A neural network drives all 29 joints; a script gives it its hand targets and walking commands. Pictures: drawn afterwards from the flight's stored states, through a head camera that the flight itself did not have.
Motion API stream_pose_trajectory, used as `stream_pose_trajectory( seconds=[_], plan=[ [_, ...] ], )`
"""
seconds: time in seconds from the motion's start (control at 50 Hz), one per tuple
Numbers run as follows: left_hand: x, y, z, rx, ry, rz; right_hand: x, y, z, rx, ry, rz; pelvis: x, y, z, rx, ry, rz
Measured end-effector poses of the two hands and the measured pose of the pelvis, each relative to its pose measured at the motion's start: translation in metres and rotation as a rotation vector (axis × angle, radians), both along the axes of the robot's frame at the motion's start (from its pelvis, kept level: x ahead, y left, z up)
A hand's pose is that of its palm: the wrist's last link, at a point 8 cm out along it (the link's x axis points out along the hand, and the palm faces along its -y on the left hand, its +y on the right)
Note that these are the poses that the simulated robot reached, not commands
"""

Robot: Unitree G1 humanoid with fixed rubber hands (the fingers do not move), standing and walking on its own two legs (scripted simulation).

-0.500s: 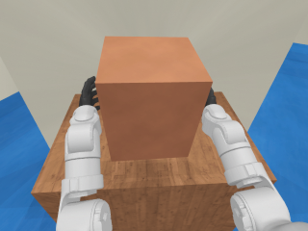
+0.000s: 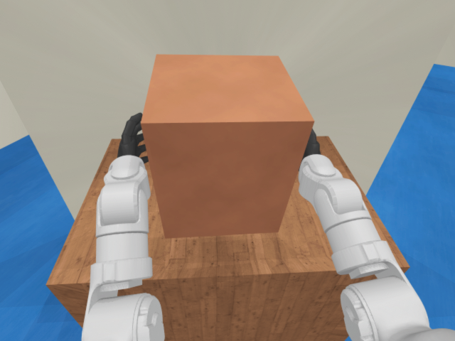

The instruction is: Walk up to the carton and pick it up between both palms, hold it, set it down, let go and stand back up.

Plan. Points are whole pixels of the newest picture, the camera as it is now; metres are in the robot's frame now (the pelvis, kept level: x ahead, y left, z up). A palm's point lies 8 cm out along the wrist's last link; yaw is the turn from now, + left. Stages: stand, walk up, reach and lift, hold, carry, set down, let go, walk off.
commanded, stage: hold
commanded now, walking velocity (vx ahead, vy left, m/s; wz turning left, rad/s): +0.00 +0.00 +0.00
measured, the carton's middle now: (220, 148) +0.38 +0.01 +0.19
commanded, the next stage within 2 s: none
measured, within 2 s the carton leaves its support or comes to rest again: neither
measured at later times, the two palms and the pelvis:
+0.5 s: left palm (131, 160) +0.36 +0.16 +0.19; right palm (306, 159) +0.35 -0.14 +0.18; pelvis +0.00 +0.00 +0.00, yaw +0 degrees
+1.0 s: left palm (130, 160) +0.35 +0.16 +0.19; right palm (306, 159) +0.35 -0.14 +0.18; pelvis +0.00 +0.00 +0.00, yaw +0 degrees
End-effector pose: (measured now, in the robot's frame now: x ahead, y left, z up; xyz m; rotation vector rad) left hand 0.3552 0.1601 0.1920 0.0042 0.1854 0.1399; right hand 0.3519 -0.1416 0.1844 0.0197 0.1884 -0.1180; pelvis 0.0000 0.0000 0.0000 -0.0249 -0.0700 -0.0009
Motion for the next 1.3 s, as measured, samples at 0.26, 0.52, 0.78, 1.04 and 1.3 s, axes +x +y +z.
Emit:
stream_pose_trajectory(
  seconds=[0.26,0.52,0.78,1.04,1.3],
  plan=[
    [0.0011,0.0012,0.0003,0.002,0.002,0.004,0.0024,0.0012,0.0,0.006,0.002,0.003,0.0017,0.001,0.0,-0.001,-0.004,0.001],
    [0.0,0.0008,-0.002,-0.002,0.004,0.007,0.0017,0.0008,-0.0026,0.008,0.004,0.005,0.0025,0.001,0.0,-0.001,-0.004,-0.001],
    [-0.0014,0.0006,-0.001,-0.001,-0.004,0.005,0.0001,0.0006,-0.0008,-0.002,-0.004,0.005,0.0029,0.0007,0.0001,-0.001,-0.002,0.001],
    [-0.0012,0.0018,0.0001,0.0,0.01,0.005,-0.0001,0.0018,-0.0016,0.004,0.01,0.003,-0.0008,0.0009,-0.0002,0.0,-0.008,0.001],
    [0.0015,-0.0013,0.0011,0.009,0.004,-0.002,0.001,-0.0008,-0.0018,0.0,0.004,0.004,-0.0013,0.0004,0.0,0.0,0.005,0.001]
  ],
)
